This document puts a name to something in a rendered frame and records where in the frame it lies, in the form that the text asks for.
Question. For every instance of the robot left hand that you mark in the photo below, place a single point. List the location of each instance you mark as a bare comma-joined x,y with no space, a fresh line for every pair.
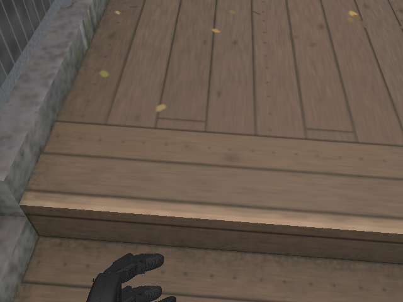
107,286

